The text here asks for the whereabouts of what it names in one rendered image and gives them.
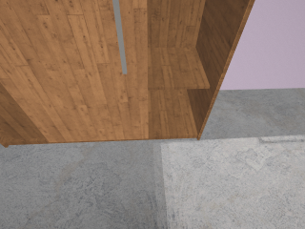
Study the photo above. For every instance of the wardrobe door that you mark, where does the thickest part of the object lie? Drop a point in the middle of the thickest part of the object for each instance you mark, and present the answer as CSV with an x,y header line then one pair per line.
x,y
14,123
60,61

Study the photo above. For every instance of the handle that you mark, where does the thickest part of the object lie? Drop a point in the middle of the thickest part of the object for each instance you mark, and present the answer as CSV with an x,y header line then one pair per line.
x,y
119,31

